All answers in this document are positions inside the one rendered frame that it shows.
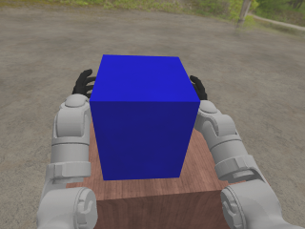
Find robot left forearm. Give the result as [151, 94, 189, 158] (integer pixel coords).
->
[36, 94, 92, 227]

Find right robot upper arm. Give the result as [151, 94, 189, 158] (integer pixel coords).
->
[220, 179, 305, 229]

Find robot right forearm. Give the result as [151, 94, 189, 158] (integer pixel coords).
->
[193, 100, 283, 217]

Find robot left hand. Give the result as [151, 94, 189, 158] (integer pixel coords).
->
[72, 69, 96, 98]

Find carton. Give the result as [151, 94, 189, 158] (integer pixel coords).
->
[89, 54, 201, 181]

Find robot right hand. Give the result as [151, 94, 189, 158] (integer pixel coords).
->
[190, 75, 208, 101]

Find left robot upper arm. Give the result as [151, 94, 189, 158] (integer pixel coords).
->
[37, 187, 98, 229]

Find pedestal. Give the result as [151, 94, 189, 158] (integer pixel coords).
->
[66, 114, 271, 229]

